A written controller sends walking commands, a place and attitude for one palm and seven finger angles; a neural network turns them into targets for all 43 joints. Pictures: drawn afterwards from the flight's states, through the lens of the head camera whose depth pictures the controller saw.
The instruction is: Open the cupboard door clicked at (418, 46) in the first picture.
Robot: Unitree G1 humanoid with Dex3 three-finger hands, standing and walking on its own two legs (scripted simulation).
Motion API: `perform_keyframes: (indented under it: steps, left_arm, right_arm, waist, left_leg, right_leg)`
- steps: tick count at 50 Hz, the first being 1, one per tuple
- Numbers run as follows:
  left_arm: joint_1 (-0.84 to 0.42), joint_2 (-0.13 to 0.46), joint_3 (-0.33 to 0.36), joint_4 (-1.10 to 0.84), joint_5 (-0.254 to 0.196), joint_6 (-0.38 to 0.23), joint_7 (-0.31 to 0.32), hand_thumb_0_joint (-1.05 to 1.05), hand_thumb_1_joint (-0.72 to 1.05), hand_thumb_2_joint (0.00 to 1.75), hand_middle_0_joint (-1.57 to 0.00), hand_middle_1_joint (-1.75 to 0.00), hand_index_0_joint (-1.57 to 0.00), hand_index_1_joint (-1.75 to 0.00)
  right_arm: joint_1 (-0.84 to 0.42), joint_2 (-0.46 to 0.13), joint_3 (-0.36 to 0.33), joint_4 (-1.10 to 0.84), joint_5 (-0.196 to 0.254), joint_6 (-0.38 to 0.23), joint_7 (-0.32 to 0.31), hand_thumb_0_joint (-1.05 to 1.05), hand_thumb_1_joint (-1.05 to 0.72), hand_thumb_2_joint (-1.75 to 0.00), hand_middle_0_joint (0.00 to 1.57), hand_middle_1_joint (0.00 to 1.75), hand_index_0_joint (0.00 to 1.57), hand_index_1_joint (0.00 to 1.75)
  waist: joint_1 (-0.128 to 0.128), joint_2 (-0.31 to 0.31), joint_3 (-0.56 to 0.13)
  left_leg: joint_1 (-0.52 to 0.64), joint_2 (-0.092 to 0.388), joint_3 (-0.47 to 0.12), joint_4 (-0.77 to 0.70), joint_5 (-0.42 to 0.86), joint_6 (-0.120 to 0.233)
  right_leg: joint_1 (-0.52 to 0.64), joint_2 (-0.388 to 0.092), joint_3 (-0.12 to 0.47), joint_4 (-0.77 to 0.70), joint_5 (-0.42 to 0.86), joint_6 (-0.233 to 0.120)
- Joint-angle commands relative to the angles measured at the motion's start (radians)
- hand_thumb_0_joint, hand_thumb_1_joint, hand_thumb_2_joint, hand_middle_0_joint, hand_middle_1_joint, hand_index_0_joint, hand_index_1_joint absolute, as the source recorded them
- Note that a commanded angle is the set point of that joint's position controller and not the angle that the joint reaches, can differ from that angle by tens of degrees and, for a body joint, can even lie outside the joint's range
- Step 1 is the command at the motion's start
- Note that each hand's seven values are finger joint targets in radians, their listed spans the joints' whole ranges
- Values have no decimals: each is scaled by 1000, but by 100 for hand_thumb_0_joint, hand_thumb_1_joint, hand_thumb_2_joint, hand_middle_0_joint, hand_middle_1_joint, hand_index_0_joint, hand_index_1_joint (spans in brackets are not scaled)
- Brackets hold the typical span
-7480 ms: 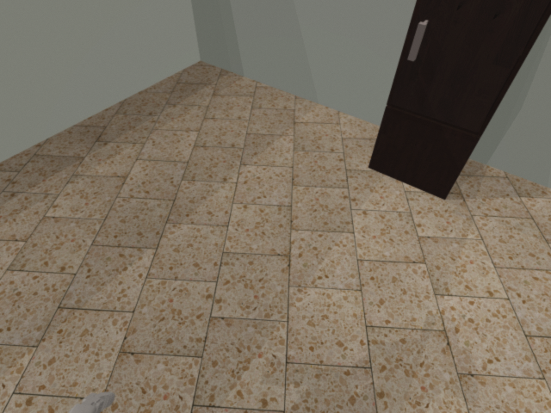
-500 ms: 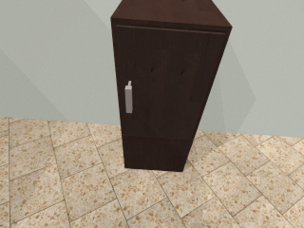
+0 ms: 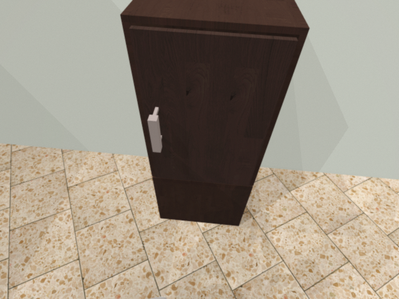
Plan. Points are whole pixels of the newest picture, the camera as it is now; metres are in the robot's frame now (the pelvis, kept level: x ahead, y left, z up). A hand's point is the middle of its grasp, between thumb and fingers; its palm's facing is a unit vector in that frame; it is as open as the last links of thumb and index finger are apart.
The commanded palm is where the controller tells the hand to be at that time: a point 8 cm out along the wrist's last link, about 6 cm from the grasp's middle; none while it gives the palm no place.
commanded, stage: come to a stop and stand still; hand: left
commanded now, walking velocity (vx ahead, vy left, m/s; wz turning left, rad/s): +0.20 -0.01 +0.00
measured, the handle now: (156, 129) +0.59 +0.18 -0.05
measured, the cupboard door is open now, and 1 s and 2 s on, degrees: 0 0 0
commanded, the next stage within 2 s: look again from close up in 1.24 s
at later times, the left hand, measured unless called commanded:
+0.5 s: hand out of the picture +0.11 +0.17 -0.17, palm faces -0.01 -0.96 -0.28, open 7.3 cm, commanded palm none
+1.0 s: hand out of the picture +0.03 +0.18 -0.18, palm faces +0.04 -0.98 -0.18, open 7.3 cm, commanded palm none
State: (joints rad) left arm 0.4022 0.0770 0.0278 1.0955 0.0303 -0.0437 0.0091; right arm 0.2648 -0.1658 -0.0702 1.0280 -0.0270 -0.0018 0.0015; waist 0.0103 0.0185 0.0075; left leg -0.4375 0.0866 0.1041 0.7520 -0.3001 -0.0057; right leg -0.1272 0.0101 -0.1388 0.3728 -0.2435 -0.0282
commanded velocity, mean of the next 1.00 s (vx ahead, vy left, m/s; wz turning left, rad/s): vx -0.02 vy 0.00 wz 0.00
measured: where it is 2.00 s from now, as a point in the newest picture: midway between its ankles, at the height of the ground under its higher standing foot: outside the picture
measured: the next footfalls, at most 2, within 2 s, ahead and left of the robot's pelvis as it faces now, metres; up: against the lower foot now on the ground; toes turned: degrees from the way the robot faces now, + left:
left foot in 0.06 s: +0.11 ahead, +0.10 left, +0.00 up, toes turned +8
right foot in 0.46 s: +0.11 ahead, -0.15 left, +0.00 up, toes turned -7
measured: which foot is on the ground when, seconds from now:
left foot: up 0.00-0.04, down 0.06-0.46, up 0.48-0.84, down 0.86-1.00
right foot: down 0.00-0.08, up 0.10-0.44, down 0.46-0.86, up 0.88-1.00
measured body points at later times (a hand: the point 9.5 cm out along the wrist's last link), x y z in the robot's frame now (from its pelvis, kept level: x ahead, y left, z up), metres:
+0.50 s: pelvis +0.04 -0.03 -0.01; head +0.07 -0.05 +0.43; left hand +0.11 +0.22 -0.15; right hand +0.06 -0.26 -0.18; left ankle +0.07 +0.09 -0.74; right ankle +0.07 -0.14 -0.74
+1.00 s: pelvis +0.02 +0.00 +0.00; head +0.02 +0.01 +0.45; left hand +0.03 +0.24 -0.16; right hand +0.01 -0.23 -0.15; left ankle -0.02 +0.10 -0.74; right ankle +0.03 -0.13 -0.72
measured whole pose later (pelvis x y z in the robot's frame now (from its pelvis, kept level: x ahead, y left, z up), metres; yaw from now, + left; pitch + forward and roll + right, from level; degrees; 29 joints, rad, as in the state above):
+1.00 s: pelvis +0.02 +0.00 +0.00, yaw +0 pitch +0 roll +0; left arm 0.28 0.19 0.05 1.06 0.03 0.04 0.00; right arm 0.34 -0.14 -0.03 1.06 -0.03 0.01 -0.03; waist 0.00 -0.03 -0.01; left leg -0.12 0.00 0.06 0.41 -0.28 0.02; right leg -0.33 -0.05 -0.06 0.67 -0.34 0.01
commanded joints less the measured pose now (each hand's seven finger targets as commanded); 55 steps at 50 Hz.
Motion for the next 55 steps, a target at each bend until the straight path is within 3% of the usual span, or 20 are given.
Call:
perform_keyframes:
  steps: [1, 2, 4, 5, 7, 10, 17, 21, 22, 23, 24, 29, 37, 40, 42, 43, 44, 47, 52, 55]
  left_arm:
    - [58, 151, 36, -23, -5, -10, 9, 0, 90, 90, -20, -30, -20, -30]
    - [63, 123, 30, -23, -10, -6, 6, 0, 90, 90, -20, -30, -20, -30]
    - [46, 51, 13, -55, -11, -3, -3, 0, 90, 90, -20, -30, -20, -30]
    - [0, 77, 14, -77, 1, 4, -1, 0, 90, 90, -20, -30, -20, -30]
    - [-12, 75, 13, -49, 6, 25, 7, 0, 90, 90, -20, -30, -20, -30]
    - [37, 38, 4, -26, -7, 46, 13, 0, 90, 90, -20, -30, -20, -30]
    - [-52, 104, 26, -98, 0, 83, 20, 0, 90, 90, -20, -30, -20, -30]
    - [-11, 134, 35, -107, 2, 65, 21, 0, 90, 90, -20, -30, -20, -30]
    - [-9, 176, 38, -112, 7, 52, 26, 0, 90, 90, -20, -30, -20, -30]
    - [-39, 243, 43, -120, 8, 42, 32, 0, 90, 90, -20, -30, -20, -30]
    - [-43, 266, 42, -130, -1, 40, 30, 0, 90, 90, -20, -30, -20, -30]
    - [-179, 243, 48, -172, -3, 42, 36, 0, 90, 90, -20, -30, -20, -30]
    - [-125, 279, 75, -162, 5, 48, 29, 0, 90, 90, -20, -30, -20, -30]
    - [-168, 265, 73, -154, -6, 57, 24, 0, 90, 90, -20, -30, -20, -30]
    - [-172, 192, 53, -162, -16, 64, 14, 0, 90, 90, -20, -30, -20, -30]
    - [-183, 147, 42, -172, -16, 64, 8, 0, 90, 90, -20, -30, -20, -30]
    - [-212, 142, 37, -173, -9, 59, 3, 0, 90, 90, -20, -30, -20, -30]
    - [-173, 128, 23, -121, 5, 58, -6, 0, 90, 90, -20, -30, -20, -30]
    - [-152, 117, 11, -83, -15, 42, -4, 0, 90, 90, -20, -30, -20, -30]
    - [-44, 152, 17, -29, -20, 37, 9, 0, 90, 90, -20, -30, -20, -30]
  right_arm:
    - [71, 2, 18, -23, 3, -43, -2, 0, -90, -90, 20, 30, 20, 30]
    - [112, -28, 16, -6, 3, -50, -9, 0, -90, -90, 20, 30, 20, 30]
    - [258, -172, -17, 25, -3, -52, -28, 0, -90, -90, 20, 30, 20, 30]
    - [253, -178, -15, 22, 0, -39, -35, 0, -90, -90, 20, 30, 20, 30]
    - [136, -80, 22, 9, 1, -44, -50, 0, -90, -90, 20, 30, 20, 30]
    - [39, -88, 27, -12, 7, -46, -59, 0, -90, -90, 20, 30, 20, 30]
    - [15, -143, -15, -18, 2, -6, -59, 0, -90, -90, 20, 30, 20, 30]
    - [-18, -138, -22, -29, 5, 11, -45, 0, -90, -90, 20, 30, 20, 30]
    - [3, -99, -18, -30, 10, 13, -38, 0, -90, -90, 20, 30, 20, 30]
    - [26, -32, -5, -44, 18, 19, -31, 0, -90, -90, 20, 30, 20, 30]
    - [13, -34, -5, -52, 20, 36, -31, 0, -90, -90, 20, 30, 20, 30]
    - [23, -66, -8, -19, 8, 53, -13, 0, -90, -90, 20, 30, 20, 30]
    - [24, -56, 4, -41, 8, 33, -4, 0, -90, -90, 20, 30, 20, 30]
    - [156, -39, 12, 4, 8, 20, -10, 0, -90, -90, 20, 30, 20, 30]
    - [181, -95, 5, 6, -1, 10, -19, 0, -90, -90, 20, 30, 20, 30]
    - [149, -148, -1, -14, -6, 8, -24, 0, -90, -90, 20, 30, 20, 30]
    - [96, -161, 3, -32, -8, 8, -27, 0, -90, -90, 20, 30, 20, 30]
    - [41, -110, 23, -20, -5, -13, -36, 0, -90, -90, 20, 30, 20, 30]
    - [129, -108, 28, 35, -2, -24, -54, 0, -90, -90, 20, 30, 20, 30]
    - [139, -93, 26, 52, 13, -24, -60, 0, -90, -90, 20, 30, 20, 30]
  waist:
    - [-26, -89, 48]
    - [-40, -7, 29]
    - [-86, 297, -19]
    - [-91, 194, 28]
    - [-40, 110, 87]
    - [5, 31, 1]
    - [-13, 140, -3]
    - [23, 80, -31]
    - [19, -51, -55]
    - [-2, -248, -55]
    - [16, -235, -61]
    - [-10, -190, 9]
    - [35, -172, -6]
    - [-23, -162, -36]
    - [-32, 63, -13]
    - [-25, 204, 45]
    - [-17, 175, 102]
    - [-1, 147, 135]
    - [-27, 76, 55]
    - [-8, 13, -30]
  left_leg:
    - [186, -35, 36, -251, 79, 7]
    - [301, -21, 6, -306, 89, 17]
    - [519, 323, -430, -489, 146, 183]
    - [450, 370, -449, -509, 201, 240]
    - [263, 292, -303, -503, 451, 197]
    - [259, 225, -124, -428, 809, 169]
    - [274, 240, -120, -375, 768, 175]
    - [200, 160, -86, -256, 465, 95]
    - [166, 77, -31, -160, 266, 42]
    - [60, -38, 29, -61, -90, -7]
    - [70, -53, -39, 64, -268, -12]
    - [8, -37, -106, 277, -130, -25]
    - [92, -55, -55, -67, -157, -20]
    - [322, -83, -18, -333, -11, -5]
    - [363, 50, -198, -486, -103, 48]
    - [253, 180, -340, -598, -262, 104]
    - [125, 226, -388, -649, -326, 144]
    - [126, 159, -298, -627, -153, 131]
    - [358, 143, -213, -443, 514, 123]
    - [281, 81, -143, -318, 535, 54]
  right_leg:
    - [-101, -224, 195, -61, 22, -108]
    - [-157, -176, 161, 30, 19, -77]
    - [-452, -33, -3, 425, -261, 16]
    - [-481, -51, 52, 588, -333, 14]
    - [-391, -106, 124, 637, -230, 30]
    - [-240, -99, 114, 486, -119, 64]
    - [-221, -68, 82, 385, -125, 54]
    - [-60, -69, 72, 117, 125, 49]
    - [-13, -148, 165, 38, 335, 31]
    - [17, -325, 336, 13, 569, -43]
    - [-48, -405, 354, -32, 555, -132]
    - [-119, -319, 301, -92, 185, -140]
    - [-54, -320, 351, -146, -64, -140]
    - [-164, -247, 279, -103, -155, -68]
    - [-287, -118, 156, 67, -219, 12]
    - [-309, -63, 53, 182, -175, 43]
    - [-268, -64, 53, 256, -140, 43]
    - [-247, -65, 89, 358, -111, 35]
    - [-203, -55, 71, 150, -75, 44]
    - [35, -102, 129, 40, 285, 13]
